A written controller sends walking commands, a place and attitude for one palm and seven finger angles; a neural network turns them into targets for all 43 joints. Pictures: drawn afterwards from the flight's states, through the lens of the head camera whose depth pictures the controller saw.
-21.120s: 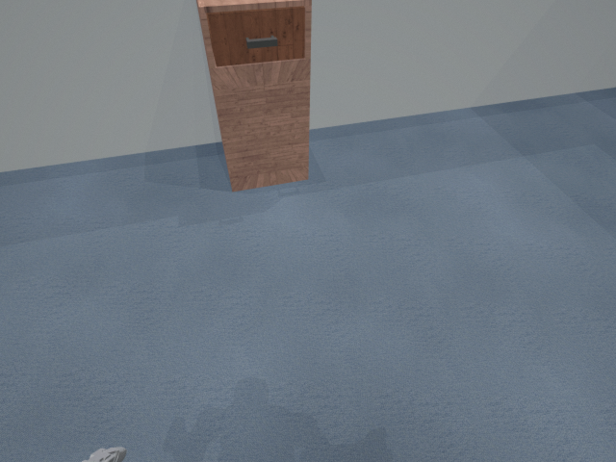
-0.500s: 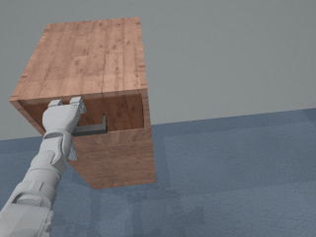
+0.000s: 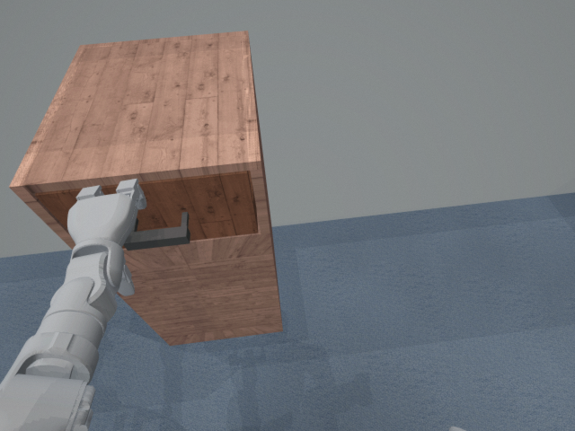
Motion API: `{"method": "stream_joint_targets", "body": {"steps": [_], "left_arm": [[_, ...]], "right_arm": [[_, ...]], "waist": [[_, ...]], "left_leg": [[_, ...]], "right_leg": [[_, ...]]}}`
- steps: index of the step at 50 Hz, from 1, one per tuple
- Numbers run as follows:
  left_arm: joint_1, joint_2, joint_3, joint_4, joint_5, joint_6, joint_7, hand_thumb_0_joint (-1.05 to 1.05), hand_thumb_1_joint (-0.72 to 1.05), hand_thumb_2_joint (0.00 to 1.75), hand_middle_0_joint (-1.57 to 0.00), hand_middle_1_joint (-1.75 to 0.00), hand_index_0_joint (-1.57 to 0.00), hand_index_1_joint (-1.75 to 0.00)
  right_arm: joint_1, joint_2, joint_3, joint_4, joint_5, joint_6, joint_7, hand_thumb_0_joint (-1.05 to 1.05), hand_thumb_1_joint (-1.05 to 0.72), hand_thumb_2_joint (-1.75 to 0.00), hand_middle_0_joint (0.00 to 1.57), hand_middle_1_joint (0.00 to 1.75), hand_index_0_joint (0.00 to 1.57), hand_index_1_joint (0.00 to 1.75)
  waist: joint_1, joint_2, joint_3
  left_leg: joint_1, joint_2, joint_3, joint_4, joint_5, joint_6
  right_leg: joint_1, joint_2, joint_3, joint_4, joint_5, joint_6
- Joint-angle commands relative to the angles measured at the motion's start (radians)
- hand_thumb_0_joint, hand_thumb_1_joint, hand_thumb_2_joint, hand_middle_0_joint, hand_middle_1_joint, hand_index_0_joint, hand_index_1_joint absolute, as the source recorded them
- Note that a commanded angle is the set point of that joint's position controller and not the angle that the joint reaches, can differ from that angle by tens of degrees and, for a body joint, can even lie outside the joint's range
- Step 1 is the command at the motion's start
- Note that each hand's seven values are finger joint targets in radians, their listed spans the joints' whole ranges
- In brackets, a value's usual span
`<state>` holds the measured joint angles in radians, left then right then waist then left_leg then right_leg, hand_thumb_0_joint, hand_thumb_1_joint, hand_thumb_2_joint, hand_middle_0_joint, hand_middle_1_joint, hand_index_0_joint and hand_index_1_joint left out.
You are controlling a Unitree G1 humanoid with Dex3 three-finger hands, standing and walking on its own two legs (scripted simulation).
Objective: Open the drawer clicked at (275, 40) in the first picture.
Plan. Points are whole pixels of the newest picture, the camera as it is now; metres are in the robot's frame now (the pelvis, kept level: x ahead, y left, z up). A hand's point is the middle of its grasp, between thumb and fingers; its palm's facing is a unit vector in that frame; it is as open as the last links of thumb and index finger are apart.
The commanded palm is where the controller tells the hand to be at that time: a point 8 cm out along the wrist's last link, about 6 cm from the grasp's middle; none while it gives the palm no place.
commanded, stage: move the hooked fingers above the handle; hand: left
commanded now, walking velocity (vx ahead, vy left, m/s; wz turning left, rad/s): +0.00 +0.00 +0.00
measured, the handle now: (158, 229) +0.45 +0.25 -0.04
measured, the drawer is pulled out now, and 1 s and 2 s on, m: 0.00 0.00 0.00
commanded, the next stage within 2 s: lower the fingers behind the handle in 0.34 s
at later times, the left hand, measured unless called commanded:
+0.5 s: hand (124, 237) +0.40 +0.27 +0.02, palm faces -0.04 +0.02 -1.00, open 13.8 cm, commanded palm +0.38 +0.26 +0.07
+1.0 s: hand (151, 242) +0.41 +0.24 -0.01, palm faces +0.04 -0.01 -1.00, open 13.7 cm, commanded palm +0.39 +0.26 +0.04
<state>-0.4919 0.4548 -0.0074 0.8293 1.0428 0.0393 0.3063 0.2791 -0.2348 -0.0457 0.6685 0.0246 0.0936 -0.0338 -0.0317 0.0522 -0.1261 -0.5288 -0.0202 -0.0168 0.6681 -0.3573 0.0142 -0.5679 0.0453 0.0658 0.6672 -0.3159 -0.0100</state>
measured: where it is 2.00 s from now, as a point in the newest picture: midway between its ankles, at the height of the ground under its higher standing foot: outside the picture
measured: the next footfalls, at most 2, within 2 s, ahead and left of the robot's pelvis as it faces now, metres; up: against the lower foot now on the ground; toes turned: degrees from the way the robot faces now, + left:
none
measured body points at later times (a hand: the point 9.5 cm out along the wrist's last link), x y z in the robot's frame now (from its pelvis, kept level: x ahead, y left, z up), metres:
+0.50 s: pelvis -0.01 +0.00 +0.00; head +0.05 -0.02 +0.44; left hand +0.40 +0.26 +0.08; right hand +0.08 -0.25 -0.14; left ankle -0.02 +0.11 -0.72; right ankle +0.00 -0.11 -0.72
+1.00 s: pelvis -0.01 +0.01 -0.02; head +0.07 -0.01 +0.42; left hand +0.40 +0.24 +0.04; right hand +0.06 -0.25 -0.16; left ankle -0.02 +0.11 -0.72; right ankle +0.00 -0.11 -0.72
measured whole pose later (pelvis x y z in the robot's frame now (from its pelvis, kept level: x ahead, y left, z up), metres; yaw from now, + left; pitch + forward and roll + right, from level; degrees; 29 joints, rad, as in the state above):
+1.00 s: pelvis -0.01 +0.01 -0.02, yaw +0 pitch +18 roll +0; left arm -0.56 0.39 -0.02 0.89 1.11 -0.03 0.49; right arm 0.27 -0.24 -0.06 0.69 -0.01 0.10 0.00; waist -0.05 0.05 -0.15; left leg -0.73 -0.03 -0.02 0.83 -0.41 0.02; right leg -0.76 0.04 0.06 0.81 -0.36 0.00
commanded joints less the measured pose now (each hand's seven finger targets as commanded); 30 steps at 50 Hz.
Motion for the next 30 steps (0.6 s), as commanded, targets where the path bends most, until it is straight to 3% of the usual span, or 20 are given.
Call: {"method": "stream_joint_targets", "body": {"steps": [1,4,5,8,10,11,12,14,15,16,20,21,22,25,29,30], "left_arm": [[-0.376,0.112,-0.068,-0.211,-0.021,-0.063,-0.036,0.0,-0.5,0.3,-0.3,-1.2,-0.3,-1.2],[-0.446,0.1,-0.085,-0.299,-0.022,-0.131,-0.049,0.0,-0.5,0.3,-0.3,-1.2,-0.3,-1.2],[-0.484,0.126,-0.066,-0.331,-0.01,-0.155,-0.04,0.0,-0.5,0.3,-0.3,-1.2,-0.3,-1.2],[-0.474,0.202,0.028,-0.287,0.014,-0.18,0.023,0.0,-0.5,0.3,-0.3,-1.2,-0.3,-1.2],[-0.507,0.279,0.106,-0.292,0.044,-0.175,0.085,0.0,-0.5,0.3,-0.3,-1.2,-0.3,-1.2],[-0.468,0.267,0.116,-0.257,0.039,-0.154,0.112,0.0,-0.5,0.3,-0.3,-1.2,-0.3,-1.2],[-0.453,0.316,0.163,-0.245,0.045,-0.134,0.137,0.0,-0.5,0.3,-0.3,-1.2,-0.3,-1.2],[-0.382,0.332,0.189,-0.199,0.04,-0.075,0.163,0.0,-0.5,0.3,-0.3,-1.2,-0.3,-1.2],[-0.364,0.289,0.143,-0.18,0.05,-0.045,0.165,0.0,-0.5,0.3,-0.3,-1.2,-0.3,-1.2],[-0.331,0.264,0.131,-0.168,0.035,-0.016,0.161,0.0,-0.5,0.3,-0.3,-1.2,-0.3,-1.2],[-0.386,0.326,0.136,-0.153,0.032,0.045,0.13,0.0,-0.5,0.3,-0.3,-1.2,-0.3,-1.2],[-0.404,0.267,0.077,-0.142,0.019,0.048,0.108,0.0,-0.5,0.3,-0.3,-1.2,-0.3,-1.2],[-0.449,0.292,0.086,-0.156,0.021,0.039,0.088,0.0,-0.5,0.3,-0.3,-1.2,-0.3,-1.2],[-0.418,0.214,0.015,-0.116,0.003,-0.003,0.012,0.0,-0.5,0.3,-0.3,-1.2,-0.3,-1.2],[-0.431,0.142,-0.058,-0.144,-0.011,-0.109,-0.061,0.0,-0.5,0.3,-0.3,-1.2,-0.3,-1.2],[-0.443,0.155,-0.048,-0.161,0.0,-0.139,-0.064,0.0,-0.5,0.3,-0.3,-1.2,-0.3,-1.2]], "right_arm": [[0.024,-0.153,-0.058,-0.107,0.0,-0.045,-0.023,0.0,-0.9,-0.9,0.2,0.3,0.2,0.3],[0.035,-0.14,-0.063,-0.105,-0.01,-0.05,-0.024,0.0,-0.9,-0.9,0.2,0.3,0.2,0.3],[0.044,-0.139,-0.062,-0.099,-0.013,-0.052,-0.022,0.0,-0.9,-0.9,0.2,0.3,0.2,0.3],[0.053,-0.138,-0.063,-0.086,-0.015,-0.047,-0.017,0.0,-0.9,-0.9,0.2,0.3,0.2,0.3],[0.05,-0.139,-0.06,-0.085,-0.022,-0.045,-0.009,0.0,-0.9,-0.9,0.2,0.3,0.2,0.3],[0.043,-0.136,-0.061,-0.082,-0.024,-0.044,-0.002,0.0,-0.9,-0.9,0.2,0.3,0.2,0.3],[0.034,-0.139,-0.056,-0.083,-0.026,-0.041,0.003,0.0,-0.9,-0.9,0.2,0.3,0.2,0.3],[0.017,-0.141,-0.05,-0.09,-0.03,-0.032,0.015,0.0,-0.9,-0.9,0.2,0.3,0.2,0.3],[0.011,-0.135,-0.049,-0.099,-0.025,-0.028,0.019,0.0,-0.9,-0.9,0.2,0.3,0.2,0.3],[0.014,-0.137,-0.052,-0.103,-0.021,-0.027,0.023,0.0,-0.9,-0.9,0.2,0.3,0.2,0.3],[-0.006,-0.148,-0.042,-0.112,-0.007,-0.014,0.005,0.0,-0.9,-0.9,0.2,0.3,0.2,0.3],[0.002,-0.15,-0.046,-0.113,-0.002,-0.018,-0.003,0.0,-0.9,-0.9,0.2,0.3,0.2,0.3],[0.005,-0.155,-0.045,-0.108,0.001,-0.023,-0.009,0.0,-0.9,-0.9,0.2,0.3,0.2,0.3],[0.029,-0.159,-0.049,-0.105,0.005,-0.034,-0.025,0.0,-0.9,-0.9,0.2,0.3,0.2,0.3],[0.055,-0.156,-0.052,-0.099,-0.005,-0.043,-0.034,0.0,-0.9,-0.9,0.2,0.3,0.2,0.3],[0.063,-0.151,-0.053,-0.096,-0.008,-0.044,-0.033,0.0,-0.9,-0.9,0.2,0.3,0.2,0.3]], "waist": [[-0.052,-0.065,-0.239],[-0.054,-0.007,-0.266],[-0.048,0.023,-0.309],[-0.025,0.023,-0.288],[-0.002,0.034,-0.343],[0.007,0.035,-0.333],[0.026,0.025,-0.355],[0.054,0.006,-0.383],[0.048,0.023,-0.388],[0.049,-0.004,-0.365],[0.027,-0.102,-0.365],[-0.003,-0.109,-0.327],[-0.008,-0.112,-0.331],[-0.038,-0.125,-0.306],[-0.06,-0.055,-0.241],[-0.054,-0.046,-0.248]], "left_leg": [[0.136,-0.007,0.052,-0.047,0.282,0.039],[0.187,-0.007,0.038,-0.031,0.305,0.038],[0.2,-0.009,0.032,-0.022,0.315,0.035],[0.153,-0.011,0.02,-0.01,0.32,0.027],[0.133,-0.012,0.015,-0.008,0.35,0.02],[0.121,-0.015,0.026,-0.001,0.351,0.02],[0.096,-0.016,0.029,-0.004,0.36,0.017],[0.073,-0.019,0.04,-0.006,0.389,0.012],[0.076,-0.018,0.049,-0.012,0.399,0.009],[0.071,-0.014,0.056,-0.014,0.395,0.011],[0.043,-0.015,0.066,-0.047,0.309,0.025],[0.048,-0.013,0.068,-0.05,0.276,0.03],[0.056,-0.009,0.065,-0.057,0.265,0.033],[0.087,-0.006,0.058,-0.051,0.259,0.041],[0.105,-0.009,0.046,-0.028,0.235,0.041],[0.105,-0.01,0.041,-0.018,0.228,0.039]], "right_leg": [[0.169,-0.011,-0.055,-0.093,0.279,-0.023],[0.126,-0.01,-0.054,-0.085,0.249,-0.032],[0.116,-0.009,-0.052,-0.073,0.251,-0.031],[0.098,-0.002,-0.066,-0.04,0.238,-0.043],[0.109,0.0,-0.072,-0.012,0.248,-0.045],[0.118,0.002,-0.072,-0.007,0.259,-0.047],[0.14,0.0,-0.072,0.001,0.275,-0.046],[0.197,0.002,-0.072,0.015,0.318,-0.047],[0.196,0.002,-0.072,0.014,0.336,-0.045],[0.207,0.003,-0.076,0.006,0.345,-0.043],[0.273,-0.007,-0.049,-0.038,0.318,-0.023],[0.254,-0.009,-0.052,-0.056,0.296,-0.019],[0.249,-0.012,-0.049,-0.065,0.282,-0.017],[0.213,-0.013,-0.05,-0.081,0.272,-0.014],[0.118,-0.012,-0.053,-0.082,0.215,-0.026],[0.087,-0.011,-0.052,-0.073,0.192,-0.026]]}}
